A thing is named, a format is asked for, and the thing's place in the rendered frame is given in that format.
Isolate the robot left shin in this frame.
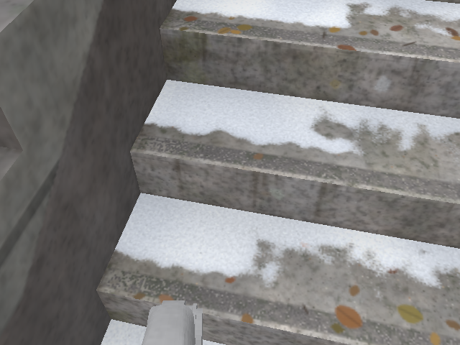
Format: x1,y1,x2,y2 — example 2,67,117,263
147,305,158,322

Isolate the robot left thigh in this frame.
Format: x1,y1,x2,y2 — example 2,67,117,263
142,300,203,345

